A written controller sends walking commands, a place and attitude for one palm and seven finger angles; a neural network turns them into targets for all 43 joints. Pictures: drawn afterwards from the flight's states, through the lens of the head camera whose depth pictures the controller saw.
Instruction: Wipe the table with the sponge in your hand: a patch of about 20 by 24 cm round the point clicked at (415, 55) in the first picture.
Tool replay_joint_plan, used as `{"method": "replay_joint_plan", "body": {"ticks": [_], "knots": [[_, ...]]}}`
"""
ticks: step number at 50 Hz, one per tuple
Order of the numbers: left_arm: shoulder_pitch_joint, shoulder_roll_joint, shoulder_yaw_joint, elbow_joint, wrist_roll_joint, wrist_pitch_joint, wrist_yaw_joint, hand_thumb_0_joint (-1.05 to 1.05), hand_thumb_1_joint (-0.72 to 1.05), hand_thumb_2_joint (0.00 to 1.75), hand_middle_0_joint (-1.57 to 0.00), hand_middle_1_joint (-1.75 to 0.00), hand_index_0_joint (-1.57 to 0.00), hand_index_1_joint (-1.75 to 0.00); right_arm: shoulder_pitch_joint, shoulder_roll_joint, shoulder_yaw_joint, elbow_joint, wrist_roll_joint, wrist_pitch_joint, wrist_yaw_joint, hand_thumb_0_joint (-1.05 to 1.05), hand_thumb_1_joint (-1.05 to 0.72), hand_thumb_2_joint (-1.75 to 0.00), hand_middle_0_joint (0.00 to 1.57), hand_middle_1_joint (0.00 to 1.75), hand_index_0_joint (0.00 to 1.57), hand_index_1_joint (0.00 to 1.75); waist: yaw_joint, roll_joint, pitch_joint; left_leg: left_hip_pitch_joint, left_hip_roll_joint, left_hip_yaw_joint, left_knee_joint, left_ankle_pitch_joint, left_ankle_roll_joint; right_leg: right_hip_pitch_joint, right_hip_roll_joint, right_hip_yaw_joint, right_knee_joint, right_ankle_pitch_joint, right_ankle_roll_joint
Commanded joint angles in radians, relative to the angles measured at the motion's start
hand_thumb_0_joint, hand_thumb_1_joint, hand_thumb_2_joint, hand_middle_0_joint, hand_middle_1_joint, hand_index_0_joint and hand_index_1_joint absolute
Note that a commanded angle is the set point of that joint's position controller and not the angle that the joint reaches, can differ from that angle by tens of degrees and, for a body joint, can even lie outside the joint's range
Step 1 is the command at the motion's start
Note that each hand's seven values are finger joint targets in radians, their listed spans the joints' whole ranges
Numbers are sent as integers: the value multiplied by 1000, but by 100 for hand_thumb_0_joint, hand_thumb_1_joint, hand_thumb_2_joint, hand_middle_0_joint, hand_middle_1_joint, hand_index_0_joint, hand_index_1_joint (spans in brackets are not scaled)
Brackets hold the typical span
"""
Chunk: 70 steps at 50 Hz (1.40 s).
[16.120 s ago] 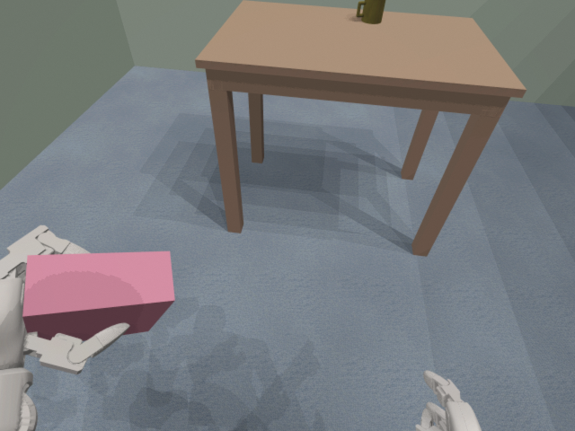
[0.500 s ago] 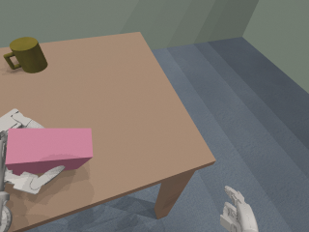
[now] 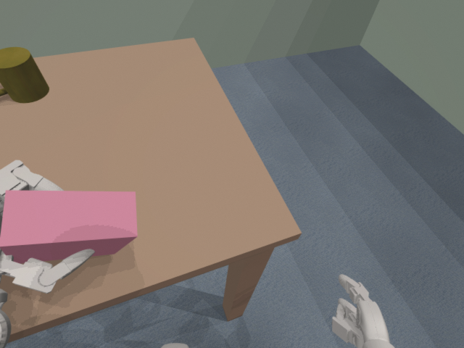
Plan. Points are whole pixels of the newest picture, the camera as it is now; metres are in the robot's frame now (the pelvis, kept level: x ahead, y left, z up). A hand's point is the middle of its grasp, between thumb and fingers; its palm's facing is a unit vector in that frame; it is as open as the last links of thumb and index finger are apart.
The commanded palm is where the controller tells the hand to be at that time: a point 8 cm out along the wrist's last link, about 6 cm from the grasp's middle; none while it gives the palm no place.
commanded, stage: shuffle to correct the standing spot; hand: left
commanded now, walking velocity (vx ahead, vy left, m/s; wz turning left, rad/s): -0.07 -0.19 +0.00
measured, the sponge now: (90, 228) +0.23 +0.21 +0.14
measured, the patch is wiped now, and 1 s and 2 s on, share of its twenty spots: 0.00 0.00 0.00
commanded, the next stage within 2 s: none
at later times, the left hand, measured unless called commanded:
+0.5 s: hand (57, 227) +0.22 +0.23 +0.16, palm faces +0.31 -0.84 -0.44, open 9.7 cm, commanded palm +0.16 +0.27 +0.18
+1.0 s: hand (54, 229) +0.22 +0.24 +0.16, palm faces +0.32 -0.83 -0.45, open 9.7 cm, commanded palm +0.16 +0.27 +0.18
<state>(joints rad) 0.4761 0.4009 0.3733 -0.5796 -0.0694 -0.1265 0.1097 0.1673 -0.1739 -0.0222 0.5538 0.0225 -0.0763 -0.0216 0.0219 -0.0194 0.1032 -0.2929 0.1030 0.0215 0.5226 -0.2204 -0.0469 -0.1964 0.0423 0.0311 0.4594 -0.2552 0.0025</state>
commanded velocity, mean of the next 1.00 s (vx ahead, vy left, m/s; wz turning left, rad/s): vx -0.07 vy -0.19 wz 0.00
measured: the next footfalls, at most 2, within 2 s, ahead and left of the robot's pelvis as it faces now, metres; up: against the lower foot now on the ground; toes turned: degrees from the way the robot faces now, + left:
none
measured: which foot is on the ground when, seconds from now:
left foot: down 0.00-1.00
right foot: down 0.00-1.00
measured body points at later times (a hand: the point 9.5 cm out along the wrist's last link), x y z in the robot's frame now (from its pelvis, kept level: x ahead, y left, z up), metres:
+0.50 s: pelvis +0.00 -0.01 +0.00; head +0.05 +0.01 +0.44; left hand +0.20 +0.28 +0.18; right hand +0.18 -0.24 -0.09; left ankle +0.03 +0.15 -0.74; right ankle -0.01 -0.12 -0.74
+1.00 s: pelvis +0.00 -0.01 -0.01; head +0.06 +0.02 +0.44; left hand +0.19 +0.28 +0.18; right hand +0.18 -0.24 -0.09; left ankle +0.03 +0.15 -0.74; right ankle -0.01 -0.12 -0.74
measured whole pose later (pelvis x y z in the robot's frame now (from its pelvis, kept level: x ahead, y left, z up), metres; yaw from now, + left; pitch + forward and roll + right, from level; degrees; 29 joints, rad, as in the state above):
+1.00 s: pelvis +0.00 -0.01 -0.01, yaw +1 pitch +0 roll -2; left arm 0.51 0.44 0.41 -0.63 -0.08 -0.15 0.10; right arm 0.19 -0.17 -0.03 0.55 0.02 -0.07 -0.02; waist 0.01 -0.01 0.12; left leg -0.35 0.12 -0.02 0.60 -0.26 -0.06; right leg -0.24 0.06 0.00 0.53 -0.30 -0.01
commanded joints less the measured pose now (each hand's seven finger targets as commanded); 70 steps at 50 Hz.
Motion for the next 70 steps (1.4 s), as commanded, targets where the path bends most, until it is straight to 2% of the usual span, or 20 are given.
{"method": "replay_joint_plan", "body": {"ticks": [1, 3, 5, 11, 13, 14, 18, 29, 35, 38, 44, 45, 46, 51, 54, 55, 56, 63, 66, 70], "knots": [[-56, 169, 128, -222, -20, -69, 21, 0, 10, 130, -120, -160, -120, -160, -65, -131, -57, -155, 4, -48, -20, 0, -90, -90, 20, 30, 20, 30, -14, 66, -193, 115, 18, 0, -46, 87, 56, -16, -69, 32, -75, 203, -3], [-39, 172, 134, -203, -21, -69, 17, 0, 10, 130, -120, -160, -120, -160, -57, -130, -60, -155, 3, -46, -21, 0, -90, -90, 20, 30, 20, 30, -15, 25, -193, 118, 10, 7, -12, 75, 55, -33, -83, 49, -84, 212, -10], [-41, 165, 125, -223, -23, -71, 22, 0, 10, 130, -120, -160, -120, -160, -53, -130, -57, -147, 3, -43, -23, 0, -90, -90, 20, 30, 20, 30, -22, 40, -199, 127, 0, 4, -20, 80, 54, -42, -84, 48, -78, 203, -19], [-20, 189, 154, -246, -24, -78, 19, 0, 10, 130, -120, -160, -120, -160, -58, -137, -61, -155, 1, -44, -26, 0, -90, -90, 20, 30, 20, 30, -13, 113, -201, 83, 51, -32, -58, 116, 70, -4, -55, 4, -30, 173, 1], [-10, 186, 153, -239, -24, -78, 13, 0, 10, 130, -120, -160, -120, -160, -45, -137, -64, -158, 2, -45, -23, 0, -90, -90, 20, 30, 20, 30, -14, 73, -210, 86, 46, -26, -25, 142, 67, -1, -63, 12, -32, 204, -4], [1, 191, 158, -242, -23, -78, 16, 0, 10, 130, -120, -160, -120, -160, -60, -134, -60, -155, 5, -50, -25, 0, -90, -90, 20, 30, 20, 30, -18, 94, -204, 104, 39, -18, -30, 124, 65, -25, -65, 24, -40, 203, -8], [-8, 190, 158, -229, -26, -80, 11, 0, 10, 130, -120, -160, -120, -160, -39, -137, -64, -151, -1, -47, -22, 0, -90, -90, 20, 30, 20, 30, -20, 57, -193, 78, 27, -13, -3, 64, 61, -33, -75, 37, -49, 182, -16], [-9, 193, 160, -270, -20, -85, 12, 0, 10, 130, -120, -160, -120, -160, -50, -133, -56, -153, 0, -52, -21, 0, -90, -90, 20, 30, 20, 30, -20, 139, -207, 91, 70, -47, -27, 167, 77, -10, -57, 1, -6, 200, -7], [-2, 168, 139, -248, -27, -85, 9, 0, 10, 130, -120, -160, -120, -160, -28, -133, -54, -149, -2, -46, -18, 0, -90, -90, 20, 30, 20, 30, -28, 79, -189, 70, 39, -35, -10, 40, 69, -38, -71, 21, -27, 159, -22], [-16, 192, 161, -257, -26, -87, 10, 0, 10, 130, -120, -160, -120, -160, -31, -135, -60, -153, -3, -45, -18, 0, -90, -90, 20, 30, 20, 30, -26, 65, -196, 71, 35, -37, 14, 48, 68, -41, -84, 37, -31, 176, -27], [-10, 198, 164, -277, -21, -90, 17, 0, 10, 130, -120, -160, -120, -160, -48, -134, -55, -153, 0, -47, -20, 0, -90, -90, 20, 30, 20, 30, -28, 137, -194, 77, 59, -64, -17, 101, 80, -38, -70, 13, -7, 173, -19], [-5, 173, 143, -270, -24, -91, 13, 0, 10, 130, -120, -160, -120, -160, -32, -133, -53, -153, -2, -45, -18, 0, -90, -90, 20, 30, 20, 30, -27, 133, -200, 68, 64, -68, -21, 104, 82, -22, -62, -5, 2, 164, -14], [-9, 193, 160, -274, -23, -92, 13, 0, 10, 130, -120, -160, -120, -160, -38, -139, -59, -157, -2, -47, -18, 0, -90, -90, 20, 30, 20, 30, -22, 133, -197, 60, 74, -69, -18, 101, 84, -18, -61, -6, -1, 160, -9], [-7, 184, 152, -266, -26, -91, 12, 0, 10, 130, -120, -160, -120, -160, -26, -140, -64, -154, 0, -47, -14, 0, -90, -90, 20, 30, 20, 30, -30, 72, -199, 75, 37, -47, 33, 94, 70, -40, -87, 34, -18, 201, -34], [1, 197, 163, -274, -23, -94, 19, 0, 10, 130, -120, -160, -120, -160, -41, -135, -57, -151, 1, -50, -18, 0, -90, -90, 20, 30, 20, 30, -33, 116, -187, 82, 43, -62, 7, 76, 75, -66, -87, 34, -6, 173, -38], [8, 173, 145, -262, -25, -94, 16, 0, 10, 130, -120, -160, -120, -160, -29, -135, -53, -148, -3, -45, -16, 0, -90, -90, 20, 30, 20, 30, -32, 135, -186, 64, 56, -75, -15, 63, 82, -53, -72, 11, 7, 143, -26], [1, 197, 167, -272, -24, -96, 18, 0, 10, 130, -120, -160, -120, -160, -34, -140, -57, -154, -3, -46, -16, 0, -90, -90, 20, 30, 20, 30, -26, 138, -187, 47, 75, -83, -25, 76, 86, -31, -63, -6, 13, 139, -14], [0, 188, 161, -270, -23, -99, 12, 0, 10, 130, -120, -160, -120, -160, -20, -139, -64, -154, -1, -49, -10, 0, -90, -90, 20, 30, 20, 30, -29, 94, -204, 64, 53, -65, 31, 98, 76, -26, -83, 20, -6, 192, -34], [2, 193, 164, -268, -23, -98, 17, 0, 10, 130, -120, -160, -120, -160, -30, -139, -59, -152, -2, -49, -11, 0, -90, -90, 20, 30, 20, 30, -30, 118, -192, 58, 60, -70, 7, 65, 81, -37, -78, 16, 0, 161, -27], [1, 172, 148, -252, -24, -98, 20, 0, 10, 130, -120, -160, -120, -160, -22, -133, -55, -142, -1, -45, -13, 0, -90, -90, 20, 30, 20, 30, -37, 71, -185, 63, 37, -60, 28, 25, 77, -59, -92, 38, -15, 155, -45]]}}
